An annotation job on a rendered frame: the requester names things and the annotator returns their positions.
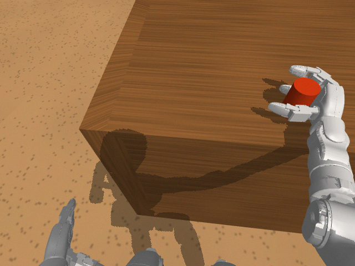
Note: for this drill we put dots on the left robot hand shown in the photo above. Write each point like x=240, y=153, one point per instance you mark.
x=58, y=245

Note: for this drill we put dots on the right robot arm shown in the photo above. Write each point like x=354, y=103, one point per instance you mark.
x=329, y=224

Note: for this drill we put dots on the right robot hand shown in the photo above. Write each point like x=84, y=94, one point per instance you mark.
x=329, y=102

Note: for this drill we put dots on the can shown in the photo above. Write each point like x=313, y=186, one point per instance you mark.
x=302, y=92

